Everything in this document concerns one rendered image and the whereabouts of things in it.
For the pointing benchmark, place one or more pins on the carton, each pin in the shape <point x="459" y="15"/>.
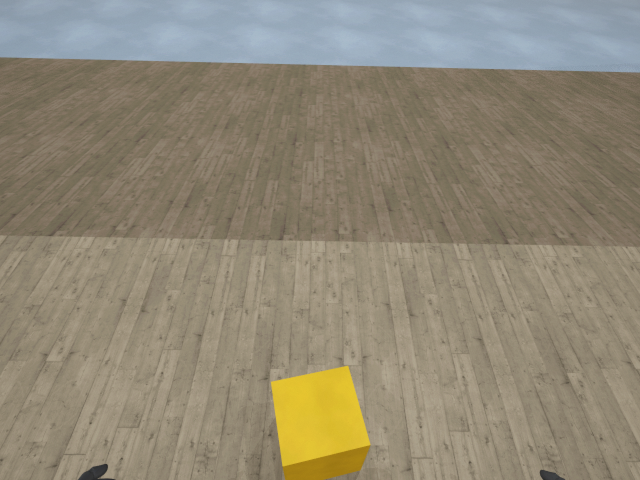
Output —
<point x="320" y="426"/>

